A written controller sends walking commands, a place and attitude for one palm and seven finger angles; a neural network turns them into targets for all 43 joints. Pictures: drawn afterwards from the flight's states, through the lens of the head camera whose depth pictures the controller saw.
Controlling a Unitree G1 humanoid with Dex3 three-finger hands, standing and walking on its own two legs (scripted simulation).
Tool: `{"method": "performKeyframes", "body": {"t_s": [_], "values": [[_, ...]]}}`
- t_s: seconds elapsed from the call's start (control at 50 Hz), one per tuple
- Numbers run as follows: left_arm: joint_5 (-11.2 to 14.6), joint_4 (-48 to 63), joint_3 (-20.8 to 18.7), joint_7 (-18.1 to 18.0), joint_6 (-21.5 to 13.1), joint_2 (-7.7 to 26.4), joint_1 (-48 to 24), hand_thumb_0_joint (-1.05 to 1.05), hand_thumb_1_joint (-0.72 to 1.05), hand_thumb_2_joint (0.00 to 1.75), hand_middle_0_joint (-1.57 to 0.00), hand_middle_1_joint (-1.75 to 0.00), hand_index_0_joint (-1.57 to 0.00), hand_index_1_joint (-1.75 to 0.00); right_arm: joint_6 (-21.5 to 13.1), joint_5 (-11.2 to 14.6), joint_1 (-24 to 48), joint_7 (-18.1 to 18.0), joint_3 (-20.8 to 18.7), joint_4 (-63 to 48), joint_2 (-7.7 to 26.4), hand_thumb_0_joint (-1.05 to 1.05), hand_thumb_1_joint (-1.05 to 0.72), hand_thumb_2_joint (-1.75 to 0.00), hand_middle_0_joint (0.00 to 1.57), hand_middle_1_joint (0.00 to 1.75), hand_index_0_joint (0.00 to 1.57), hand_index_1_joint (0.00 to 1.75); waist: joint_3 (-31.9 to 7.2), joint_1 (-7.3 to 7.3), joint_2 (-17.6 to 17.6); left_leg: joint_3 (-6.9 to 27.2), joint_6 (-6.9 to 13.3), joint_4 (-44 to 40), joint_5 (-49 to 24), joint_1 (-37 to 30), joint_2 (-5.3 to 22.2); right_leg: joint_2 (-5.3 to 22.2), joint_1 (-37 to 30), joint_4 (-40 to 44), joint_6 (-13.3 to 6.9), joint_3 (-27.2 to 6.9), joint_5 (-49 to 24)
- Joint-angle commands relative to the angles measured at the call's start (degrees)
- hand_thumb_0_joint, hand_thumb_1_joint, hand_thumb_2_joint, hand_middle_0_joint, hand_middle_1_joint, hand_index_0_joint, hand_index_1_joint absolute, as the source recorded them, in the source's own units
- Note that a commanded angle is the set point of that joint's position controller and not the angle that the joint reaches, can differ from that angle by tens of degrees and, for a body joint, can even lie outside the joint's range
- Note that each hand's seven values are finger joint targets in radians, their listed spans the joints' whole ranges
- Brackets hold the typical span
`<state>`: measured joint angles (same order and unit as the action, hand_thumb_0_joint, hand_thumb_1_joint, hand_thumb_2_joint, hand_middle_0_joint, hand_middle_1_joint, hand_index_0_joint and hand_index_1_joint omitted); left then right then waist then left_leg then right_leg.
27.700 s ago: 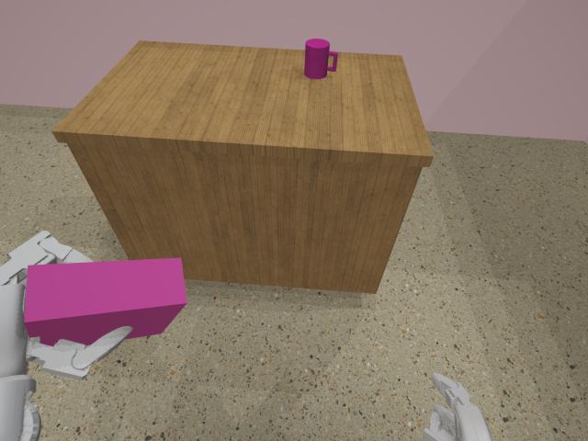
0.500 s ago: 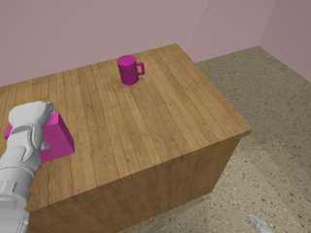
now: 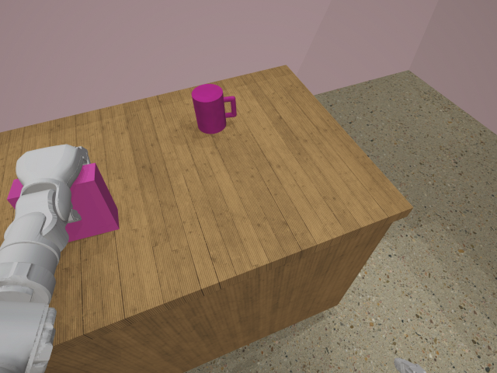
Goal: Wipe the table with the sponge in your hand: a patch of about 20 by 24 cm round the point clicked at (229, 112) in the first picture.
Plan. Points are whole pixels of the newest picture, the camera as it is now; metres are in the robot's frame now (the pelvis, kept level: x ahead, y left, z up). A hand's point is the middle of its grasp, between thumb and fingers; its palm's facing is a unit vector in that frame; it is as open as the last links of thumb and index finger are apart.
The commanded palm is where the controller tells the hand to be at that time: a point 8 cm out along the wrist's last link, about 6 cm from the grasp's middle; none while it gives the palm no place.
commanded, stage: slide across to the middle lane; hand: left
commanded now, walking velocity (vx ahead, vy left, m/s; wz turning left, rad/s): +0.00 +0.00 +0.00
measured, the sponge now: (75, 214) +0.37 +0.35 +0.02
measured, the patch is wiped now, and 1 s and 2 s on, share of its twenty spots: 0.50 0.60 0.75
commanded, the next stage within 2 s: wipe back along the middle lane in 0.74 s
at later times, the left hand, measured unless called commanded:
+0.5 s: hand (82, 176) +0.41 +0.33 +0.07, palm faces -0.07 +0.02 -1.00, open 9.6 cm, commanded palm +0.40 +0.30 +0.12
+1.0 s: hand (117, 168) +0.43 +0.27 +0.07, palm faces -0.05 +0.01 -1.00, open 9.6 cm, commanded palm +0.40 +0.25 +0.11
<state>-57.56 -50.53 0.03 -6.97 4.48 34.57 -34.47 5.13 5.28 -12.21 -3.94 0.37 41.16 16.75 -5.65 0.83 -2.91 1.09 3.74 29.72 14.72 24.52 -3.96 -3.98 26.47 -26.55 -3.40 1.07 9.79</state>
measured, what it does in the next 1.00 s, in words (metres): stands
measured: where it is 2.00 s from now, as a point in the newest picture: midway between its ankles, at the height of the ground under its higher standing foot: outside the picture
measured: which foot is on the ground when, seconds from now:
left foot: down 0.00-1.00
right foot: down 0.00-1.00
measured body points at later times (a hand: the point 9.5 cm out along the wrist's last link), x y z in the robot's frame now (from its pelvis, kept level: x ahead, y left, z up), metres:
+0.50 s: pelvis +0.02 +0.02 +0.00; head +0.05 +0.01 +0.45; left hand +0.41 +0.32 +0.13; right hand +0.14 -0.23 -0.13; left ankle -0.01 +0.08 -0.73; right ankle +0.03 -0.08 -0.73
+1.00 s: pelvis +0.03 +0.01 +0.00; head +0.07 -0.01 +0.45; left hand +0.43 +0.27 +0.13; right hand +0.19 -0.23 -0.12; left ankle -0.01 +0.08 -0.73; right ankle +0.03 -0.08 -0.73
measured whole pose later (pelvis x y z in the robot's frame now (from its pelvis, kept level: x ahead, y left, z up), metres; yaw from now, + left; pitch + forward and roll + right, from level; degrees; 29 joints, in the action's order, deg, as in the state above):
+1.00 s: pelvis +0.03 +0.01 +0.00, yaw +1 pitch +9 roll -1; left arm -56.6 -43.6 10.7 -9.3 21.2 21.9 -36.6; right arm 9.0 4.3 -7.0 -2.8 1.4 41.4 15.2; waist -5.6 1.7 -3.9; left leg 1.8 4.2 26.2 15.8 18.5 -4.8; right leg -3.2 21.1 -24.6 -2.8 1.2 12.1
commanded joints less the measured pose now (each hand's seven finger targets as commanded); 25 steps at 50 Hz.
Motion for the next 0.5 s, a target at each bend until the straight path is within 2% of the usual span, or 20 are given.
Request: {"method": "performKeyframes", "body": {"t_s": [0.0,0.02,0.04,0.06,0.08,0.14,0.16,0.2,0.24,0.26,0.28,0.32,0.38,0.4,0.42,0.46,0.48], "values": [[-1.9,2.6,-1.9,-1.7,1.0,14.0,-17.8,0.00,0.10,1.30,-1.20,-1.60,-1.20,-1.60,-1.7,0.0,0.2,-0.6,-3.0,-5.7,8.6,0.00,-0.90,-0.90,0.20,0.30,0.20,0.30,-11.3,-1.57,2.9,2.6,-0.7,-3.9,-6.2,-2.0,2.4,3.2,-8.2,3.0,-0.5,-3.8,-2.5],[-2.1,2.4,-0.9,-1.7,1.1,13.0,-18.9,0.00,0.10,1.30,-1.20,-1.60,-1.20,-1.60,-1.6,0.0,0.0,-0.5,-2.9,-5.7,8.5,0.00,-0.90,-0.90,0.20,0.30,0.20,0.30,-11.3,-1.99,2.5,2.8,-1.0,-3.9,-6.1,-2.6,2.6,3.1,-6.9,2.9,-0.5,-3.4,-1.8],[-2.1,1.9,-1.3,-1.9,1.2,13.2,-18.7,0.00,0.10,1.30,-1.20,-1.60,-1.20,-1.60,-1.6,0.0,-0.4,-0.5,-3.0,-5.7,8.6,0.00,-0.90,-0.90,0.20,0.30,0.20,0.30,-11.8,-1.78,3.5,2.9,-1.0,-3.9,-6.0,-2.6,2.7,3.0,-7.1,2.9,-0.4,-3.4,-1.6],[-2.3,1.7,-1.0,-2.0,1.1,13.3,-20.2,0.00,0.10,1.30,-1.20,-1.60,-1.20,-1.60,-1.5,-0.1,-0.4,-0.6,-3.0,-5.7,8.6,0.00,-0.90,-0.90,0.20,0.30,0.20,0.30,-11.6,-2.26,3.1,2.9,-1.0,-3.7,-5.8,-2.7,2.7,3.0,-6.4,2.9,-0.4,-3.4,-1.4],[-2.2,2.1,-1.2,-1.8,0.9,13.1,-19.9,0.00,0.10,1.30,-1.20,-1.60,-1.20,-1.60,-1.6,0.0,-0.3,-0.5,-3.0,-5.9,8.5,0.00,-0.90,-0.90,0.20,0.30,0.20,0.30,-12.9,-1.56,2.6,3.4,-1.3,-3.9,-7.3,-3.1,2.8,2.9,-6.9,2.6,-0.8,-3.4,-2.2],[-1.6,5.2,1.8,-2.0,0.6,9.3,-22.3,0.00,0.10,1.30,-1.20,-1.60,-1.20,-1.60,-1.6,-0.1,-0.4,-0.4,-3.2,-6.1,8.0,0.00,-0.90,-0.90,0.20,0.30,0.20,0.30,-14.5,-2.25,1.2,3.6,-1.9,-3.5,-9.0,-5.9,3.2,2.9,-6.4,2.4,-0.6,-3.0,-2.8],[-1.3,5.6,1.0,-2.3,0.6,9.5,-21.9,0.00,0.10,1.30,-1.20,-1.60,-1.20,-1.60,-1.6,-0.2,-0.5,-0.4,-3.4,-5.9,7.9,0.00,-0.90,-0.90,0.20,0.30,0.20,0.30,-15.4,-1.77,1.6,3.8,-2.0,-3.6,-9.7,-6.6,3.3,2.8,-7.0,2.4,-0.7,-3.0,-3.0],[-0.2,8.3,1.8,-2.5,0.4,7.5,-22.2,0.00,0.10,1.30,-1.20,-1.60,-1.20,-1.60,-1.7,-0.2,0.1,-0.5,-3.6,-6.0,7.6,0.00,-0.90,-0.90,0.20,0.30,0.20,0.30,-17.0,-1.50,1.2,4.5,-2.6,-3.6,-12.8,-9.1,3.7,2.7,-7.1,2.1,-0.8,-2.6,-4.3],[0.7,9.4,3.5,-2.9,1.1,4.8,-22.7,0.00,0.10,1.30,-1.20,-1.60,-1.20,-1.60,-1.7,-0.1,0.9,-0.4,-3.6,-5.8,7.2,0.00,-0.90,-0.90,0.20,0.30,0.20,0.30,-15.4,-1.93,1.2,4.8,-2.9,-4.1,-11.7,-9.8,3.9,2.7,-6.4,2.6,-0.6,-2.4,-3.3],[1.2,9.3,2.6,-3.2,1.6,5.6,-23.1,0.00,0.10,1.30,-1.20,-1.60,-1.20,-1.60,-1.7,-0.1,1.2,-0.4,-3.5,-5.4,7.4,0.00,-0.90,-0.90,0.20,0.30,0.20,0.30,-14.8,-1.90,1.9,4.9,-2.8,-4.4,-11.3,-9.5,3.9,2.7,-6.8,2.8,-0.6,-2.5,-3.2],[1.7,10.2,1.3,-3.3,2.0,6.7,-22.9,0.00,0.10,1.30,-1.20,-1.60,-1.20,-1.60,-1.8,0.0,2.0,-0.6,-3.3,-5.5,7.4,0.00,-0.90,-0.90,0.20,0.30,0.20,0.30,-15.7,-1.14,1.7,4.9,-2.8,-4.9,-12.7,-9.6,3.9,2.8,-8.0,2.9,-0.8,-2.6,-4.3],[1.2,11.4,2.5,-3.5,3.3,6.0,-23.5,0.00,0.10,1.30,-1.20,-1.60,-1.20,-1.60,-1.8,-0.1,2.3,-0.4,-3.3,-5.2,7.3,0.00,-0.90,-0.90,0.20,0.30,0.20,0.30,-16.2,-1.33,1.3,4.8,-3.2,-4.7,-14.5,-10.8,3.8,2.9,-8.9,2.6,-0.7,-2.4,-5.3],[0.9,12.1,3.2,-3.2,5.5,4.2,-22.0,0.00,0.10,1.30,-1.20,-1.60,-1.20,-1.60,-1.6,-0.2,3.7,-0.2,-3.0,-5.3,7.2,0.00,-0.90,-0.90,0.20,0.30,0.20,0.30,-15.6,-0.64,0.9,5.5,-4.0,-5.1,-17.4,-11.5,4.0,2.7,-8.9,2.6,-1.2,-2.1,-6.3],[1.0,12.8,5.3,-3.0,6.0,2.1,-23.4,0.00,0.10,1.30,-1.20,-1.60,-1.20,-1.60,-1.6,-0.2,3.8,-0.1,-3.0,-5.2,7.0,0.00,-0.90,-0.90,0.20,0.30,0.20,0.30,-14.9,-1.38,0.3,5.2,-3.9,-4.8,-17.7,-12.6,4.1,2.9,-8.3,2.7,-1.0,-2.0,-6.8],[0.7,11.1,3.6,-3.1,6.7,3.7,-22.1,0.00,0.10,1.30,-1.20,-1.60,-1.20,-1.60,-1.4,-0.3,3.4,0.0,-3.1,-4.7,7.2,0.00,-0.90,-0.90,0.20,0.30,0.20,0.30,-14.6,-0.97,1.5,5.6,-4.2,-5.0,-17.7,-12.3,4.1,2.7,-8.4,2.5,-1.1,-1.7,-6.3],[1.0,12.7,7.6,-2.6,7.4,-0.9,-24.9,0.00,0.10,1.30,-1.20,-1.60,-1.20,-1.60,-1.3,-0.2,4.3,-0.1,-2.9,-5.0,6.7,0.00,-0.90,-0.90,0.20,0.30,0.20,0.30,-14.6,-2.01,1.7,5.8,-4.3,-5.0,-16.7,-13.3,4.2,2.7,-7.3,2.7,-0.8,-1.6,-5.7],[1.4,13.5,7.2,-2.5,7.3,-1.4,-25.3,0.00,0.10,1.30,-1.20,-1.60,-1.20,-1.60,-1.5,-0.2,4.6,-0.1,-3.0,-5.0,6.5,0.00,-0.90,-0.90,0.20,0.30,0.20,0.30,-15.0,-1.86,1.2,6.2,-4.5,-4.8,-18.7,-14.1,4.4,2.7,-6.9,2.3,-1.0,-1.4,-6.5]]}}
